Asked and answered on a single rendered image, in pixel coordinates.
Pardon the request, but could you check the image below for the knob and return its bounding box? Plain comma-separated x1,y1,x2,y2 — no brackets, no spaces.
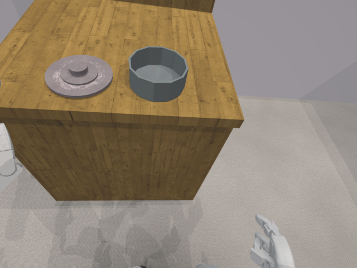
69,61,88,75

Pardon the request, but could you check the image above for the table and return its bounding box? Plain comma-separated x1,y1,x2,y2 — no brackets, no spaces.
0,0,244,201

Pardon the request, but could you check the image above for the pot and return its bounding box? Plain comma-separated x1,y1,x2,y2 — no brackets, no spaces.
128,46,189,102

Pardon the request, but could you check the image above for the lid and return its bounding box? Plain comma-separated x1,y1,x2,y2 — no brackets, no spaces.
45,55,113,98

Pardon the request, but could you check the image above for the left robot hand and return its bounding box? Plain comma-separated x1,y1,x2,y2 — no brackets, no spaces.
0,80,23,192

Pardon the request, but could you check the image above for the right robot hand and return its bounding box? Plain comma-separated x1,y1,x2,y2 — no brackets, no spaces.
251,214,295,268

